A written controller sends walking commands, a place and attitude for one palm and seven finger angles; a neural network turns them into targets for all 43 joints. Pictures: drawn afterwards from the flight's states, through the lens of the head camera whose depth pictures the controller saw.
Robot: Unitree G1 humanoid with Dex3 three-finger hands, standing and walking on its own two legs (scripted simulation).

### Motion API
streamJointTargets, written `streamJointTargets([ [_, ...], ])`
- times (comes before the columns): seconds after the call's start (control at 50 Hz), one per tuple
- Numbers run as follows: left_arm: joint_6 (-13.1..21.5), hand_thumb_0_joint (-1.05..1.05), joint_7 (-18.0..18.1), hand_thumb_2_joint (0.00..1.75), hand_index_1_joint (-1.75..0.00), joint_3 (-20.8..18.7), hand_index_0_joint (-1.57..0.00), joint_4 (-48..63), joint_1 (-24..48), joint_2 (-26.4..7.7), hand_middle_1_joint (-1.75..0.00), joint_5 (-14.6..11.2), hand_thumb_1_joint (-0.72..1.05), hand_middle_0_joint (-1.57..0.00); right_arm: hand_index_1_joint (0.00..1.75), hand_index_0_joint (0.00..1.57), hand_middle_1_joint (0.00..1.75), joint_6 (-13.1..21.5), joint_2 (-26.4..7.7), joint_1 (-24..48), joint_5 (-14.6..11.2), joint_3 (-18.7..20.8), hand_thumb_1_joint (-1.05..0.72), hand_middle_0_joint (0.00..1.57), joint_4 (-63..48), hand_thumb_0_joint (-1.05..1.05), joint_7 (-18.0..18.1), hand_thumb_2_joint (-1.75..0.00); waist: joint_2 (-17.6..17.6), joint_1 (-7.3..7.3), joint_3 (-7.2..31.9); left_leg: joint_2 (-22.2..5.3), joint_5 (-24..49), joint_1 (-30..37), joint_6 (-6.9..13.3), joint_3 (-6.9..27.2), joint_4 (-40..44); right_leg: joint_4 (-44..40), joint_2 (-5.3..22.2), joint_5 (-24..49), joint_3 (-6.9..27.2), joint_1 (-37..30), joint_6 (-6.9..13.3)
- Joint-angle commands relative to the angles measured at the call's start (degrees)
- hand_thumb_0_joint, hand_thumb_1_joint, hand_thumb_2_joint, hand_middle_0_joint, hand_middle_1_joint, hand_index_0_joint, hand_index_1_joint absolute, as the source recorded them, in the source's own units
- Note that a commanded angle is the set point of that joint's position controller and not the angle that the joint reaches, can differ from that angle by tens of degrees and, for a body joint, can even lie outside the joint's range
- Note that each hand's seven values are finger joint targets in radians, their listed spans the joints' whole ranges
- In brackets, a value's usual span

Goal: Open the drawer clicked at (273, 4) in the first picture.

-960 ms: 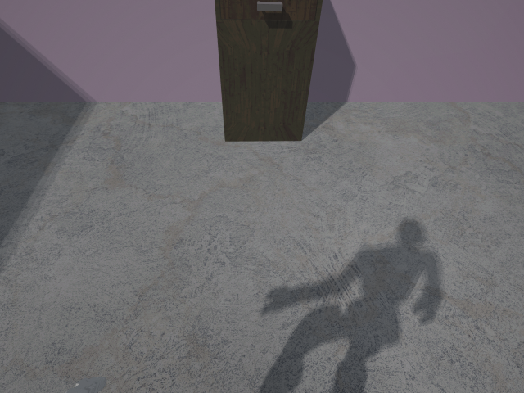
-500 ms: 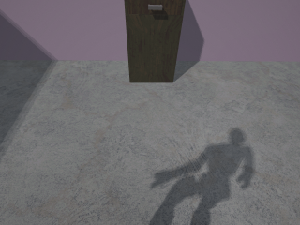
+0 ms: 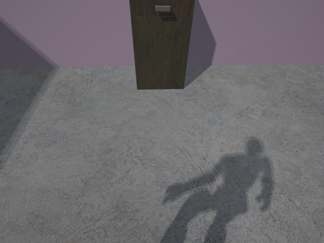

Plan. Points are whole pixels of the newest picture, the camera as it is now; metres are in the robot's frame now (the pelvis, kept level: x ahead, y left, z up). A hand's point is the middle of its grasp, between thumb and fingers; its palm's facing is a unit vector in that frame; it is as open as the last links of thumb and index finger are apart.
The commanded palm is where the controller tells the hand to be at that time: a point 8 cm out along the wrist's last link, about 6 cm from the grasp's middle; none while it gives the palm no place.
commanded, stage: look at it before walking up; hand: left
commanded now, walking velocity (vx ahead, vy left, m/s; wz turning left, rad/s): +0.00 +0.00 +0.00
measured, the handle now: (162, 7) +1.64 +0.08 +0.00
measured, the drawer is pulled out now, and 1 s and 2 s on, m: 0.00 0.00 0.00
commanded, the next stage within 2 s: walk to a spot facing it in 0.48 s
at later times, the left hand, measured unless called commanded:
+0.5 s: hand out of the picture +0.07 +0.24 -0.16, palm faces -0.02 -0.95 -0.32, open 7.4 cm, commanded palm none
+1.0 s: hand out of the picture +0.09 +0.16 -0.19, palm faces -0.07 -0.98 -0.20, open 7.4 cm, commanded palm none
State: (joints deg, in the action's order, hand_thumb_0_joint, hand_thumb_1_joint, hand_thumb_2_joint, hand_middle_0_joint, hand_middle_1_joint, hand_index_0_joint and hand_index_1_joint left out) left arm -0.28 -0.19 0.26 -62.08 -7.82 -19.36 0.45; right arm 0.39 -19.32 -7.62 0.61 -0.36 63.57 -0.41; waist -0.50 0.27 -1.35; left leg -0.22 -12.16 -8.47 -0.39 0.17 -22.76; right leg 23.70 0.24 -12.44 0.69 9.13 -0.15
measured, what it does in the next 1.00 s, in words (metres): shifts its weight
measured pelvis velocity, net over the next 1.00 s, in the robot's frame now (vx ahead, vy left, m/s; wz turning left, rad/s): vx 0.08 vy -0.03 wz -0.12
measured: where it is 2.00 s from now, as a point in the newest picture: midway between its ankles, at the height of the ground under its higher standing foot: (175, 213)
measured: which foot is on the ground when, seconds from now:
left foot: down 0.00-0.96, up 0.98-1.00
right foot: down 0.00-1.00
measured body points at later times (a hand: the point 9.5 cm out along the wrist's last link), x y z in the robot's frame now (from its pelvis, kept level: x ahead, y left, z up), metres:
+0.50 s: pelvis +0.00 +0.00 +0.00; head +0.01 +0.00 +0.45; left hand +0.07 +0.29 -0.13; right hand +0.08 -0.30 -0.13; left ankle +0.00 +0.12 -0.74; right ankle +0.01 -0.12 -0.74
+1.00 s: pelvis +0.08 -0.03 -0.02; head +0.08 -0.04 +0.43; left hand +0.09 +0.21 -0.17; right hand +0.01 -0.26 -0.18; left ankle +0.01 +0.11 -0.72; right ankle +0.05 -0.11 -0.74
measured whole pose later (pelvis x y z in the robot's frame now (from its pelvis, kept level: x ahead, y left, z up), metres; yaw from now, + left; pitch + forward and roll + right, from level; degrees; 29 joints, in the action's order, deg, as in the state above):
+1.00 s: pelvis +0.08 -0.03 -0.02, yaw -7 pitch -2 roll +0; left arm 1.8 -1.4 -1.8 -61.6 -20.1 -10.7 1.1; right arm 0.7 -11.8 -20.7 1.1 1.1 65.0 -0.3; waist 1.2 0.0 -1.4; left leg -5.1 -28.0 -10.8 -0.8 -5.0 -46.6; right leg 37.4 -1.0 -21.2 -4.6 13.6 3.2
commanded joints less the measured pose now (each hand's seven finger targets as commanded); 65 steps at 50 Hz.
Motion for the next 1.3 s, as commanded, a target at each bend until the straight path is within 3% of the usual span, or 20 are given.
streamJointTargets([
  [0.0,1.5,0.0,0.8,0.9,-0.3,-2.2,-0.2,3.8,2.6,-11.8,-0.3,0.2,0.9,-0.2,0.3,0.2,0.3,1.6,-11.9,3.3,-0.1,2.4,-0.9,0.2,-3.6,0.0,1.0,-0.9,0.5,-0.37,2.0,-6.4,4.5,-0.9,2.1,5.5,4.9,-4.9,6.2,2.9,5.6,0.4,1.8],
  [0.56,1.8,0.0,0.9,0.9,-0.3,-2.1,-0.2,3.1,1.7,-12.0,-0.3,0.2,0.9,-0.2,0.3,0.2,0.3,1.5,-11.8,3.8,-0.2,2.3,-0.9,0.2,-3.2,0.0,1.1,-0.9,0.4,-0.3,3.0,-6.8,8.4,1.5,1.8,5.1,4.7,-5.6,6.6,8.1,5.6,-0.7,1.8],
  [0.6,0.7,0.0,1.0,0.9,-0.3,-0.7,-0.2,1.3,-2.6,-4.9,-0.3,0.2,0.9,-0.2,0.3,0.2,0.3,0.5,-4.4,0.2,0.3,0.8,-0.9,0.2,-1.6,0.0,0.9,-0.9,-0.3,-0.43,3.2,-6.1,0.4,1.8,0.6,2.9,3.0,-5.7,6.1,-1.9,6.1,0.5,1.1],
  [0.66,-0.3,0.0,0.2,0.9,-0.3,-1.3,-0.2,1.8,-4.5,-5.4,-0.3,0.7,0.9,-0.2,0.3,0.2,0.3,-0.1,-4.9,-2.2,0.9,1.3,-0.9,0.2,-1.8,0.0,0.6,-0.9,-0.6,-0.44,-2.1,-5.6,-17.1,-2.9,1.0,2.5,3.2,-5.8,4.6,-18.6,8.4,5.6,2.4],
  [0.7,-0.5,0.0,-0.4,0.9,-0.3,-1.9,-0.2,2.7,-5.3,-5.3,-0.3,0.9,0.9,-0.2,0.3,0.2,0.3,0.0,-5.6,-3.1,0.9,2.0,-0.9,0.2,-2.4,0.0,0.5,-0.9,0.6,-0.42,-5.8,-6.6,-22.8,-5.1,2.0,3.7,3.7,-3.5,3.1,-21.7,8.3,9.2,3.0],
  [0.74,-0.2,0.0,-0.8,0.9,-0.3,-2.2,-0.2,3.7,-6.2,-3.9,-0.3,1.0,0.9,-0.2,0.3,0.2,0.3,0.4,-6.3,-5.3,0.9,2.6,-0.9,0.2,-2.8,0.0,0.6,-0.9,3.8,0.17,-7.3,-9.4,-25.5,-3.8,3.8,6.7,5.4,2.1,1.0,-20.0,6.5,13.1,3.2],
  [0.78,0.6,0.0,-1.1,0.9,-0.3,-2.3,-0.2,4.8,-6.9,-1.2,-0.3,0.9,0.9,-0.2,0.3,0.2,0.3,1.0,-7.6,-8.3,0.7,3.5,-0.9,0.2,-2.8,0.0,1.0,-0.9,8.6,0.81,-6.7,-14.8,-22.9,0.7,7.0,12.3,8.1,11.8,-1.7,-12.6,1.1,17.2,2.5],
  [0.82,1.4,0.0,-1.2,0.9,-0.3,-2.3,-0.2,6.6,-4.2,0.3,-0.3,0.9,0.9,-0.2,0.3,0.2,0.3,1.9,-7.3,-11.9,0.5,4.3,-0.9,0.2,-2.5,0.0,1.1,-0.9,10.0,2.29,-6.1,-19.2,-12.9,6.9,10.3,14.4,9.0,18.0,-0.3,-14.4,-2.0,22.8,1.6],
  [0.86,2.1,0.0,-1.3,0.9,-0.3,-2.7,-0.2,7.3,-4.1,1.5,-0.3,0.7,0.9,-0.2,0.3,0.2,0.3,2.4,-5.3,-13.1,0.7,4.2,-0.9,0.2,-2.1,0.0,1.3,-0.9,10.4,2.03,-6.0,-19.6,2.2,8.1,10.4,10.3,5.5,16.8,1.7,-16.0,-2.6,22.0,1.4],
  [0.88,2.4,0.0,-1.4,0.9,-0.3,-2.9,-0.2,6.4,-6.6,2.2,-0.3,0.7,0.9,-0.2,0.3,0.2,0.3,2.4,-4.5,-12.1,0.8,3.9,-0.9,0.2,-2.1,0.0,1.3,-0.9,8.8,0.55,-5.0,-18.1,6.0,5.2,8.8,6.3,1.9,12.5,1.6,-13.7,-3.8,15.9,1.7],
  [0.9,2.6,0.0,-1.4,0.9,-0.3,-3.2,-0.2,4.3,-12.4,2.7,-0.3,0.8,0.9,-0.2,0.3,0.2,0.3,2.4,-3.9,-9.9,0.7,3.7,-0.9,0.2,-2.6,0.0,1.4,-0.9,7.1,-2.58,-3.2,-14.7,5.4,-1.4,5.9,0.5,-5.3,5.8,0.7,-7.5,-5.2,4.6,2.2],
  [0.92,3.0,0.0,-1.1,0.9,-0.3,-4.0,-0.2,1.5,-20.9,-0.1,-0.3,1.0,0.9,-0.2,0.3,0.2,0.3,2.6,-1.6,-7.3,0.3,3.4,-0.9,0.2,-3.6,0.0,1.1,-0.9,-3.4,-6.5,-0.4,-9.5,4.1,-12.3,2.8,-5.9,-19.7,0.0,4.2,-4.4,3.1,-8.6,4.3],
  [0.94,3.7,0.0,0.0,0.9,-0.3,-5.7,-0.2,-1.3,-30.0,-6.3,-0.3,1.1,0.9,-0.2,0.3,0.2,0.3,3.3,2.8,-3.5,-0.1,2.3,-0.9,0.2,-7.1,0.0,0.6,-0.9,-22.0,-9.17,0.4,-1.8,-16.2,-29.3,-0.2,-11.3,-36.2,-8.7,19.2,2.3,27.3,-18.2,9.9],
  [0.96,3.8,0.0,0.8,0.9,-0.3,-5.1,-0.2,-2.5,-32.9,-5.8,-0.3,0.1,0.9,-0.2,0.3,0.2,0.3,3.6,0.7,0.2,0.3,2.8,-0.9,0.2,-8.4,0.0,0.6,-0.9,-15.3,-9.54,-1.3,-3.1,-20.1,-33.0,0.5,-4.7,-42.7,-9.1,21.7,9.5,32.4,-17.4,12.9],
  [0.98,4.1,0.0,1.1,0.9,-0.3,-4.7,-0.2,-2.3,-30.2,-3.5,-0.3,0.4,0.9,-0.2,0.3,0.2,0.3,3.7,1.2,0.4,0.3,3.1,-0.9,0.2,-7.8,0.0,0.6,-0.9,-12.8,-7.97,-4.2,-5.3,-16.1,-34.1,0.8,-2.5,-45.0,-8.4,20.0,12.7,28.7,-15.1,13.8],
  [1.02,4.0,0.0,1.5,0.9,-0.3,-3.9,-0.2,-0.6,-25.2,-0.1,-0.3,0.6,0.9,-0.2,0.3,0.2,0.3,3.4,3.3,0.4,0.4,3.2,-0.9,0.2,-6.7,0.0,0.3,-0.9,-0.6,-5.1,-6.6,-7.4,-11.7,-33.8,0.2,-2.2,-45.2,-8.5,18.7,11.3,23.1,-10.2,14.3],
  [1.08,4.7,0.0,1.5,0.9,-0.3,-3.2,-0.2,-0.2,-22.7,2.2,-0.3,0.9,0.9,-0.2,0.3,0.2,0.3,2.1,5.7,-3.0,0.7,3.5,-0.9,0.2,-5.7,0.0,-0.3,-0.9,-2.6,-1.7,-5.6,-7.3,-5.0,-30.5,-1.3,-4.0,-41.8,-10.9,14.3,13.0,13.7,-5.5,11.4],
  [1.12,5.1,0.0,1.6,0.9,-0.3,-3.0,-0.2,-0.6,-22.2,2.9,-0.3,1.0,0.9,-0.2,0.3,0.2,0.3,1.6,6.2,-2.5,0.5,3.7,-0.9,0.2,-6.0,0.0,-0.7,-0.9,-4.8,-0.86,-6.4,-7.2,-1.1,-30.3,-1.8,-4.7,-39.0,-12.5,12.7,13.4,11.0,-4.1,10.7],
  [1.2,5.4,0.0,2.0,0.9,-0.3,-2.9,-0.2,-1.6,-23.0,3.9,-0.3,1.0,0.9,-0.2,0.3,0.2,0.3,1.9,6.9,2.4,0.2,3.6,-0.9,0.2,-8.6,0.0,-1.3,-0.9,-5.9,-1.45,-8.0,-7.0,3.2,-29.3,-1.4,-5.8,-29.1,-13.2,11.1,16.9,8.2,-3.8,9.8],
  [1.28,5.1,0.0,2.1,0.9,-0.3,-3.6,-0.2,-2.0,-22.0,2.5,-0.3,1.0,0.9,-0.2,0.3,0.2,0.3,2.8,7.3,4.4,-0.2,3.5,-0.9,0.2,-9.9,0.0,-1.6,-0.9,-7.0,-1.59,-7.4,-4.9,3.1,-20.6,0.4,-7.1,-18.1,-11.3,11.1,22.2,6.2,-4.3,8.4],
])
